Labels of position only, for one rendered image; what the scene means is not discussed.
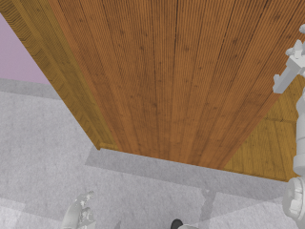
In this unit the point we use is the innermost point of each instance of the robot right foot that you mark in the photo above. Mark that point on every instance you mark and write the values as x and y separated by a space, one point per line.
176 223

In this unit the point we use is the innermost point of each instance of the left robot hand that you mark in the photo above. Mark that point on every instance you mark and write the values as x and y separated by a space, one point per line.
75 214

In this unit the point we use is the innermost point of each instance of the right robot hand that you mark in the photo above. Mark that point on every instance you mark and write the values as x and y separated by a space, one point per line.
296 61

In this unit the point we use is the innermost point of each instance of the handle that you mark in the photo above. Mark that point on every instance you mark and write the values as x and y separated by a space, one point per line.
282 82

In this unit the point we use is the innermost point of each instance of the right robot upper arm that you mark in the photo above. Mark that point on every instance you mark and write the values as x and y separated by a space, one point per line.
293 202

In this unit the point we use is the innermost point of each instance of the wardrobe door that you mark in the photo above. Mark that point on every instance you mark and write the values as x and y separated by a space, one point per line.
40 19
181 80

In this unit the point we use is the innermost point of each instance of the robot right forearm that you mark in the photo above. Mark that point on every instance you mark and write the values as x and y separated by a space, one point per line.
299 159

